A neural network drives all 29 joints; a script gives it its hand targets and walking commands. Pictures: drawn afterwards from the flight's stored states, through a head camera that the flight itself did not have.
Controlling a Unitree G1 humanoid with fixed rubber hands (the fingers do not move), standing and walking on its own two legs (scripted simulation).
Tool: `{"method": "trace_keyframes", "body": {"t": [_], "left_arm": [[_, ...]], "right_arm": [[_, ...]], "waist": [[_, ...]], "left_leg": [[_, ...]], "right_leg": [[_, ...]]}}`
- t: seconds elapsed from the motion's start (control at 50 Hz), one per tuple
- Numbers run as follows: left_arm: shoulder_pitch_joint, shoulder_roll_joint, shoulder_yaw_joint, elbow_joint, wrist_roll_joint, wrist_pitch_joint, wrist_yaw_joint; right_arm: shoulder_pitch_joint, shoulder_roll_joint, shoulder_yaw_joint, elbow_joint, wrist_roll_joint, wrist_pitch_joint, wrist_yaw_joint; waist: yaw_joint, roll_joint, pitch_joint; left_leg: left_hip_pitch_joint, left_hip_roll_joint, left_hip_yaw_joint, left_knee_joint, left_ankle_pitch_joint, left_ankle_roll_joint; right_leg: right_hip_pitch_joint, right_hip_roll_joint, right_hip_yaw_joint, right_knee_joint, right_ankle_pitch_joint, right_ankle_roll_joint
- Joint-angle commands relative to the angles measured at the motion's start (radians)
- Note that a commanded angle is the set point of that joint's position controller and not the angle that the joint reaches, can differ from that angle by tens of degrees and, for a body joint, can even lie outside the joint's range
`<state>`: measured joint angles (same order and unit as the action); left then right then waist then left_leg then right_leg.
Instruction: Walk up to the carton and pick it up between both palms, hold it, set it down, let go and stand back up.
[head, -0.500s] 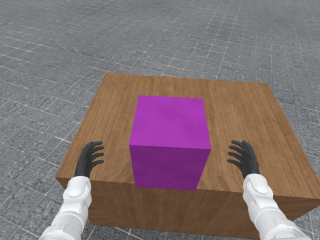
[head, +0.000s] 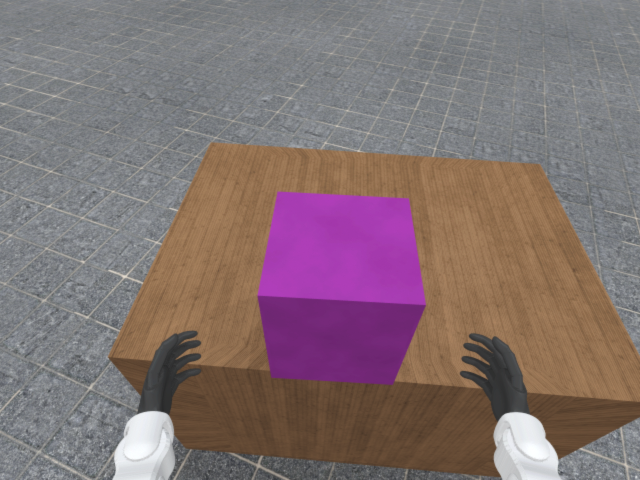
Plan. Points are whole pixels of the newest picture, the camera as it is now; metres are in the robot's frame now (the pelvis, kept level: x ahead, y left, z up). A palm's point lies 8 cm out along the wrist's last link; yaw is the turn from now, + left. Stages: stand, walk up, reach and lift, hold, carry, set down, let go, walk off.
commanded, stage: set down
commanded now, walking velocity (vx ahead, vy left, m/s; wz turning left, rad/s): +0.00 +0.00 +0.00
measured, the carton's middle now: (337, 291) +0.41 -0.02 -0.05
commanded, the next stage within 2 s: let go in 0.98 s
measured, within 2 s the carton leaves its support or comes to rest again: neither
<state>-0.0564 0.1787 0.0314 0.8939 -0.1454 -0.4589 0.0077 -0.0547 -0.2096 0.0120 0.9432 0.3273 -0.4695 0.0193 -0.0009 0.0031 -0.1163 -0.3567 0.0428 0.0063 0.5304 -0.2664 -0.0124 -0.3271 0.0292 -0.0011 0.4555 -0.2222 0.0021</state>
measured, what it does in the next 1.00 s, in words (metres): stands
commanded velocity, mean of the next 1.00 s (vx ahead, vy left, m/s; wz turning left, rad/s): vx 0.00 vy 0.00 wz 0.00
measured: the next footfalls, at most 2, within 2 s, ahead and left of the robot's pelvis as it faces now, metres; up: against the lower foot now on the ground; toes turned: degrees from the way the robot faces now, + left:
none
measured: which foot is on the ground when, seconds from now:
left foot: down 0.00-1.00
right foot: down 0.00-1.00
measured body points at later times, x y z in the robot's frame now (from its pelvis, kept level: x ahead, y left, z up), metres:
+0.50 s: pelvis +0.02 +0.00 +0.00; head +0.01 +0.00 +0.45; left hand +0.22 +0.22 -0.07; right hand +0.22 -0.24 -0.06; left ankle +0.00 +0.12 -0.74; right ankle +0.00 -0.12 -0.74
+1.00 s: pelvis +0.01 -0.01 +0.00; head -0.01 +0.00 +0.45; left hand +0.19 +0.21 -0.08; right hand +0.20 -0.24 -0.07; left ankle +0.00 +0.12 -0.74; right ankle +0.00 -0.12 -0.74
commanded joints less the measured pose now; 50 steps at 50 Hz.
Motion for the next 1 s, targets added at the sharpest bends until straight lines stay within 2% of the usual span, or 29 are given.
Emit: {"method": "trace_keyframes", "body": {"t": [0.0,0.06,0.08,0.12,0.18,0.2,0.22,0.24,0.26,0.28,0.3,0.32,0.34,0.36,0.38,0.42,0.46,0.48,0.54,0.56,0.58,0.66,0.7,0.74,0.76,0.8,0.84,0.9,0.98], "left_arm": [[-0.145,0.03,-0.101,-0.217,-0.022,-0.03,0.025],[-0.155,0.05,-0.101,-0.23,-0.018,-0.019,0.036],[-0.102,0.036,-0.101,-0.146,0.01,0.006,0.034],[-0.102,0.053,-0.094,-0.138,0.013,0.021,0.016],[-0.052,0.028,-0.087,-0.196,0.018,0.038,0.025],[-0.034,0.028,-0.084,-0.208,0.024,0.041,0.022],[0.003,0.026,-0.077,-0.147,0.045,0.063,0.011],[-0.027,0.036,-0.081,-0.174,0.044,0.076,0.01],[-0.023,0.036,-0.074,-0.211,0.034,0.069,0.012],[0.014,0.02,-0.072,-0.166,0.056,0.097,0.004],[0.0,0.058,-0.055,-0.251,0.049,0.088,0.009],[0.025,0.028,-0.06,-0.223,0.064,0.103,0.011],[0.016,0.046,-0.052,-0.293,0.055,0.098,0.008],[0.017,0.045,-0.062,-0.26,0.049,0.101,0.002],[0.045,0.036,-0.057,-0.215,0.085,0.132,0.002],[0.051,0.058,-0.042,-0.302,0.074,0.141,-0.006],[0.077,0.057,-0.034,-0.313,0.083,0.16,-0.008],[0.103,0.046,-0.034,-0.291,0.096,0.19,-0.008],[0.105,0.06,-0.028,-0.301,0.102,0.237,-0.012],[0.098,0.064,-0.034,-0.374,0.091,0.238,-0.007],[0.101,0.062,-0.031,-0.295,0.108,0.27,-0.01],[0.095,0.066,-0.032,-0.423,0.109,0.307,-0.002],[0.125,0.069,-0.029,-0.349,0.134,0.359,-0.006],[0.115,0.09,-0.028,-0.429,0.127,0.379,-0.007],[0.131,0.084,-0.028,-0.362,0.137,0.414,-0.013],[0.105,0.086,-0.024,-0.449,0.135,0.428,-0.004],[0.111,0.074,-0.026,-0.396,0.145,0.466,-0.006],[0.121,0.092,-0.008,-0.471,0.157,0.488,-0.007],[0.127,0.088,-0.012,-0.447,0.168,0.532,-0.009]], "right_arm": [[-0.11,-0.069,0.059,-0.178,-0.077,-0.065,0.025],[-0.097,-0.083,0.051,-0.179,-0.082,-0.056,0.033],[-0.06,-0.072,0.069,-0.099,-0.094,-0.036,0.037],[-0.047,-0.07,0.068,-0.11,-0.111,-0.03,0.019],[-0.042,-0.091,0.051,-0.14,-0.109,-0.036,0.026],[-0.016,-0.103,0.055,-0.142,-0.118,-0.039,0.025],[0.017,-0.082,0.067,-0.096,-0.127,-0.027,0.021],[-0.013,-0.102,0.056,-0.067,-0.125,-0.018,0.023],[-0.005,-0.091,0.055,-0.131,-0.131,-0.028,0.02],[0.02,-0.092,0.055,-0.074,-0.152,-0.01,0.016],[0.022,-0.09,0.045,-0.124,-0.143,-0.021,0.017],[0.032,-0.095,0.047,-0.087,-0.152,-0.012,0.021],[0.029,-0.089,0.038,-0.15,-0.153,-0.02,0.014],[0.033,-0.085,0.042,-0.133,-0.152,-0.014,0.014],[0.054,-0.086,0.056,-0.074,-0.16,0.003,0.017],[0.062,-0.071,0.045,-0.132,-0.167,0.003,0.008],[0.073,-0.078,0.05,-0.138,-0.172,0.009,0.007],[0.072,-0.088,0.048,-0.111,-0.177,0.023,0.011],[0.059,-0.076,0.029,-0.137,-0.206,0.049,0.005],[0.058,-0.072,0.023,-0.187,-0.205,0.048,0.003],[0.043,-0.083,0.015,-0.147,-0.226,0.071,0.006],[0.068,-0.081,-0.001,-0.209,-0.238,0.094,0.004],[0.076,-0.081,-0.002,-0.133,-0.258,0.131,0.003],[0.067,-0.071,-0.017,-0.208,-0.252,0.144,-0.002],[0.077,-0.061,-0.01,-0.172,-0.269,0.163,-0.007],[0.064,-0.067,-0.029,-0.231,-0.276,0.171,-0.007],[0.073,-0.058,-0.034,-0.187,-0.297,0.199,-0.007],[0.101,-0.043,-0.05,-0.227,-0.31,0.208,-0.014],[0.085,-0.053,-0.042,-0.22,-0.315,0.23,-0.012]], "waist": [[0.018,0.0,-0.039],[0.003,0.015,-0.046],[0.008,0.01,0.006],[-0.005,-0.015,0.013],[0.014,0.016,-0.01],[0.01,-0.005,-0.036],[0.006,-0.005,-0.007],[0.009,0.032,0.01],[0.014,-0.008,-0.015],[0.0,0.013,0.013],[0.02,0.02,-0.013],[0.018,0.015,0.017],[0.018,0.015,-0.028],[0.007,-0.001,0.005],[0.015,0.026,0.039],[0.01,0.023,0.028],[0.015,0.0,0.021],[0.01,0.027,0.04],[0.016,0.011,0.084],[0.012,0.022,0.057],[0.011,0.013,0.108],[0.011,0.026,0.063],[0.008,0.024,0.111],[0.013,0.024,0.115],[0.01,0.026,0.144],[0.016,0.027,0.124],[0.015,0.025,0.155],[0.01,0.024,0.138],[0.015,0.013,0.169]], "left_leg": [[0.192,-0.034,0.011,-0.118,0.179,-0.036],[0.191,-0.032,0.013,-0.118,0.154,-0.034],[0.194,-0.037,0.015,-0.129,0.145,-0.036],[0.194,-0.048,0.026,-0.135,0.141,-0.027],[0.234,-0.041,0.029,-0.136,0.206,-0.041],[0.252,-0.04,0.029,-0.136,0.24,-0.044],[0.253,-0.05,0.039,-0.129,0.256,-0.042],[0.254,-0.045,0.041,-0.132,0.259,-0.048],[0.248,-0.048,0.042,-0.135,0.247,-0.046],[0.258,-0.049,0.043,-0.138,0.272,-0.049],[0.27,-0.049,0.045,-0.127,0.295,-0.05],[0.264,-0.052,0.044,-0.137,0.284,-0.055],[0.275,-0.055,0.048,-0.133,0.313,-0.053],[0.265,-0.059,0.048,-0.132,0.294,-0.05],[0.272,-0.055,0.05,-0.143,0.316,-0.053],[0.28,-0.06,0.052,-0.135,0.322,-0.05],[0.312,-0.064,0.054,-0.129,0.347,-0.048],[0.309,-0.061,0.052,-0.132,0.358,-0.053],[0.303,-0.055,0.051,-0.151,0.3,-0.047],[0.295,-0.051,0.05,-0.146,0.297,-0.048],[0.273,-0.059,0.052,-0.16,0.249,-0.041],[0.312,-0.057,0.053,-0.157,0.285,-0.043],[0.317,-0.055,0.053,-0.167,0.261,-0.045],[0.301,-0.052,0.05,-0.173,0.222,-0.038],[0.298,-0.056,0.057,-0.174,0.197,-0.034],[0.295,-0.053,0.058,-0.176,0.2,-0.034],[0.278,-0.05,0.054,-0.189,0.198,-0.037],[0.302,-0.052,0.055,-0.185,0.209,-0.034],[0.287,-0.051,0.061,-0.189,0.197,-0.031]], "right_leg": [[0.083,0.019,-0.018,-0.094,-0.015,-0.037],[0.092,0.017,-0.015,-0.093,-0.026,-0.039],[0.096,0.017,-0.016,-0.104,-0.038,-0.037],[0.123,0.004,-0.007,-0.116,-0.019,-0.036],[0.125,0.02,-0.019,-0.113,0.024,-0.038],[0.151,0.024,-0.019,-0.118,0.065,-0.036],[0.166,0.015,-0.008,-0.129,0.089,-0.037],[0.146,0.021,-0.015,-0.114,0.073,-0.037],[0.16,0.022,-0.013,-0.127,0.069,-0.033],[0.178,0.019,-0.009,-0.126,0.099,-0.038],[0.178,0.021,-0.016,-0.112,0.12,-0.03],[0.168,0.027,-0.012,-0.128,0.104,-0.033],[0.186,0.024,-0.014,-0.125,0.143,-0.03],[0.172,0.023,-0.01,-0.131,0.14,-0.027],[0.173,0.026,-0.009,-0.132,0.14,-0.031],[0.202,0.02,-0.014,-0.131,0.174,-0.021],[0.193,0.023,-0.014,-0.128,0.207,-0.014],[0.195,0.026,-0.017,-0.125,0.218,-0.012],[0.184,0.024,-0.026,-0.131,0.156,-0.013],[0.202,0.021,-0.022,-0.135,0.138,-0.017],[0.184,0.019,-0.017,-0.149,0.107,-0.013],[0.195,0.024,-0.028,-0.14,0.145,-0.011],[0.184,0.022,-0.03,-0.152,0.112,-0.019],[0.192,0.017,-0.03,-0.149,0.095,-0.017],[0.192,0.011,-0.025,-0.156,0.084,-0.016],[0.197,0.017,-0.029,-0.153,0.079,-0.013],[0.191,0.016,-0.036,-0.158,0.088,-0.014],[0.205,0.014,-0.032,-0.152,0.109,-0.01],[0.208,0.018,-0.031,-0.152,0.093,-0.013]]}}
